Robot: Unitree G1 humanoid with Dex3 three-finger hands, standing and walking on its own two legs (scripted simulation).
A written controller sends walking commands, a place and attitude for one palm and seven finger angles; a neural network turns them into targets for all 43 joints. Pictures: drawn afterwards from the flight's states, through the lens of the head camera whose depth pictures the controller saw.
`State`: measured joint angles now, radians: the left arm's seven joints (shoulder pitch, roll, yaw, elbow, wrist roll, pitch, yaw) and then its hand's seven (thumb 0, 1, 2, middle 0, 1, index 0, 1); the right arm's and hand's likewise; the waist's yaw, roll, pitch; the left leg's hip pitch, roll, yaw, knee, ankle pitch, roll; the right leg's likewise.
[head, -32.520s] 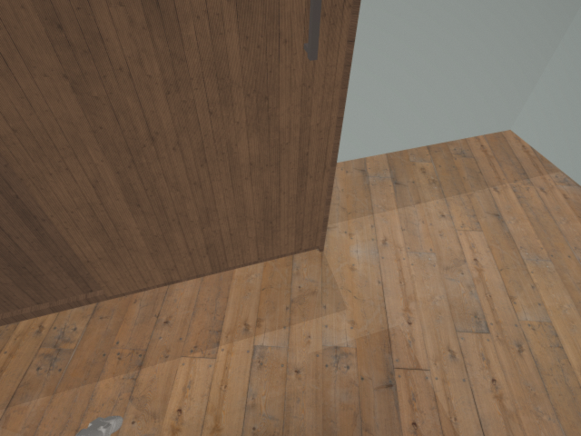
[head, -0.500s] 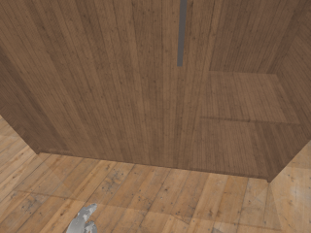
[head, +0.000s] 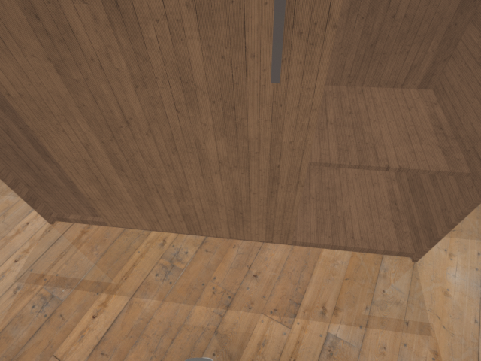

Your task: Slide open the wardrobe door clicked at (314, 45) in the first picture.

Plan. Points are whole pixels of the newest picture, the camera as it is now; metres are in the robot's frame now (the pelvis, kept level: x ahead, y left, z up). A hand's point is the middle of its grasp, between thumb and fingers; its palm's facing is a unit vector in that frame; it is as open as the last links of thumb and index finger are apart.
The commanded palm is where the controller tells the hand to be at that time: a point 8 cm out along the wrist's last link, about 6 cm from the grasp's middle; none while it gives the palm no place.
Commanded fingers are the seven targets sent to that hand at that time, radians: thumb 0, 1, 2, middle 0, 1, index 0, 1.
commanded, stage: let the arm hang, fingers relaxed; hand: right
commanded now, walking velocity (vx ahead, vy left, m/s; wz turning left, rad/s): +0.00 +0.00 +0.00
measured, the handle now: (279, 20) +0.64 -0.03 +0.24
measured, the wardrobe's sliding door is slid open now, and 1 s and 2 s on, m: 0.52 0.52 0.52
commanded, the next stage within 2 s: look to check the result in 0.66 s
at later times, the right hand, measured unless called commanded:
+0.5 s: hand out of the picture +0.06 -0.17 -0.16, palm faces -0.02 +0.98 -0.19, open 7.2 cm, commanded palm none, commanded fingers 0.00 -0.90 -0.90 0.20 0.30 0.20 0.30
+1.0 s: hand out of the picture +0.04 -0.16 -0.16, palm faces -0.01 +0.98 -0.18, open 7.3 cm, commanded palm none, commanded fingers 0.00 -0.90 -0.90 0.20 0.30 0.20 0.30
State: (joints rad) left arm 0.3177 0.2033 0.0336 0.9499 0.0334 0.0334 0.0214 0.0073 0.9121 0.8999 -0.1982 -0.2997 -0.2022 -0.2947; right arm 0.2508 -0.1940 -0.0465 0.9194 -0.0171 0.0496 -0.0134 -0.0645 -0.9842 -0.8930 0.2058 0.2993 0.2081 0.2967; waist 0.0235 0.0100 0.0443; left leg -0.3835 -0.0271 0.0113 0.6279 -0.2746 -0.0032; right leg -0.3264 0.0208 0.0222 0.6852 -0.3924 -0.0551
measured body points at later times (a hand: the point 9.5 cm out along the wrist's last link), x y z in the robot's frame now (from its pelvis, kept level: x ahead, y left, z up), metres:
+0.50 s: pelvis +0.03 +0.00 +0.02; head +0.05 +0.01 +0.47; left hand +0.02 +0.22 -0.14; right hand +0.06 -0.22 -0.14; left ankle +0.03 +0.13 -0.72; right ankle -0.01 -0.08 -0.72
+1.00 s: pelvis +0.03 +0.01 +0.02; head +0.05 +0.01 +0.47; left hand +0.01 +0.23 -0.14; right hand +0.04 -0.21 -0.14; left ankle +0.03 +0.13 -0.72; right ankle -0.01 -0.08 -0.72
